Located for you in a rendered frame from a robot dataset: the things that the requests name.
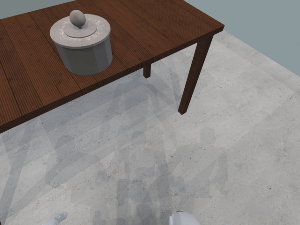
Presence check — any pot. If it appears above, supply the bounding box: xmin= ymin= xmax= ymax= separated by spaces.
xmin=55 ymin=37 xmax=113 ymax=76

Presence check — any left robot hand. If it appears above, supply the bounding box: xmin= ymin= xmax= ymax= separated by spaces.
xmin=42 ymin=211 xmax=68 ymax=225

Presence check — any knob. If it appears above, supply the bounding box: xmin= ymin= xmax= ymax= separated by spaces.
xmin=69 ymin=10 xmax=86 ymax=27

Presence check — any lid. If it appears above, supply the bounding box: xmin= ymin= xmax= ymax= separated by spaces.
xmin=50 ymin=14 xmax=111 ymax=49

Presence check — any robot right thigh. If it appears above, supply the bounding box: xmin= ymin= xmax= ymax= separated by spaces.
xmin=169 ymin=212 xmax=200 ymax=225

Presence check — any table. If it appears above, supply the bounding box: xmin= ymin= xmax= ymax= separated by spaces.
xmin=0 ymin=0 xmax=225 ymax=225

